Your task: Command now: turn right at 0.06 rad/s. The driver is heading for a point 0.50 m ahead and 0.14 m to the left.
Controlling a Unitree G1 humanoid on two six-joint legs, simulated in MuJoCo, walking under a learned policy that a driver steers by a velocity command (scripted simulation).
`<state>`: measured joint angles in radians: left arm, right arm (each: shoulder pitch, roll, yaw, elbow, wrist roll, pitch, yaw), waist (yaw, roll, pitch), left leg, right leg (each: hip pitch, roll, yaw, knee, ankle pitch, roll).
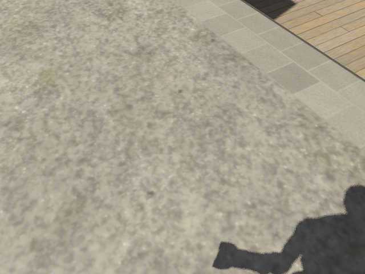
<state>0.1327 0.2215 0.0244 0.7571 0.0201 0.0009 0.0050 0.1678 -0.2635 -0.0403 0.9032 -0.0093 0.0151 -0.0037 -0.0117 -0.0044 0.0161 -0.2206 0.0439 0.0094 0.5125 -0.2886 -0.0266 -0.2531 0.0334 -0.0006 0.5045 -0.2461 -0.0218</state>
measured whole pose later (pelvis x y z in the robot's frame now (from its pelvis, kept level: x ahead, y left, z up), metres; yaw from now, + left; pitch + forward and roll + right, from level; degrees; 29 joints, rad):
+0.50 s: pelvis +0.06 -0.01 +0.00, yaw +1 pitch +0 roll +0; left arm 0.31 0.24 0.08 0.95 -0.01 -0.09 0.00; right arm 0.26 -0.27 -0.05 0.98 0.03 -0.05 -0.01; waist 0.02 0.04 -0.01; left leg -0.30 0.03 -0.03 0.87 -0.45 0.02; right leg -0.19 0.03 -0.04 0.53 -0.34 -0.05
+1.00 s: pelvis +0.31 +0.06 +0.00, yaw +1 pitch +1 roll +1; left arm 0.32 0.25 0.05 0.97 -0.03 -0.10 0.01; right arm 0.11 -0.26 -0.05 0.90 0.00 -0.09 0.04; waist 0.01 -0.02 0.06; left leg -0.36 -0.05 0.07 0.49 -0.14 0.07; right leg -0.34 -0.04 0.05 1.20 -0.39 -0.04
